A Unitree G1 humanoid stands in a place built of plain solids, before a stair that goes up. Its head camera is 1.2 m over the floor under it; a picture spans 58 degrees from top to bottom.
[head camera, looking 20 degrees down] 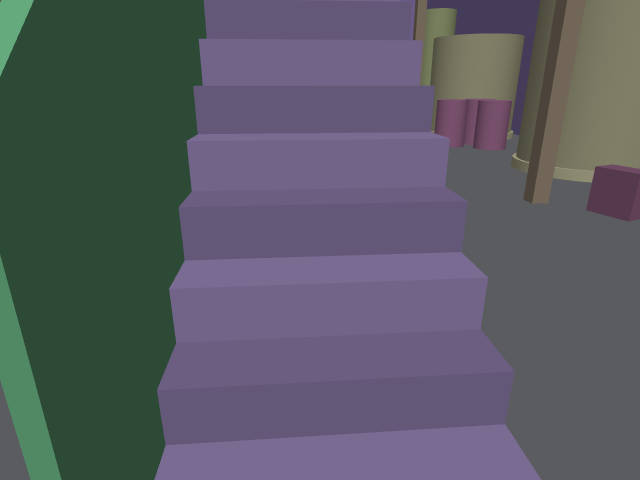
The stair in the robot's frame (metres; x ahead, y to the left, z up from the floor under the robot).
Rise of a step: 0.17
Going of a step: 0.20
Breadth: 0.93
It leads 5 degrees to the left of straight ahead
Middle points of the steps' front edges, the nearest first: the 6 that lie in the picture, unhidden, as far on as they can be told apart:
0.88 -0.03 0.51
1.08 -0.02 0.68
1.28 0.00 0.85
1.48 0.01 1.02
1.68 0.03 1.19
1.88 0.05 1.36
